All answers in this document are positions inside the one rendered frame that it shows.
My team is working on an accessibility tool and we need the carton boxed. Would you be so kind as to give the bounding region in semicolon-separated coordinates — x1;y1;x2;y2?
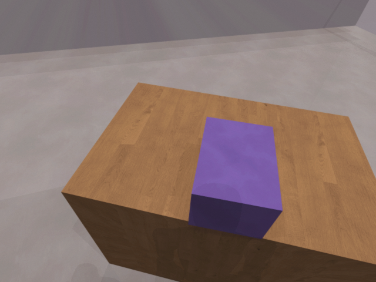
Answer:
188;117;283;239

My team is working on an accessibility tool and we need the pedestal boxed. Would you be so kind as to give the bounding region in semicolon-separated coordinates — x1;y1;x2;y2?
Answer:
61;82;376;282

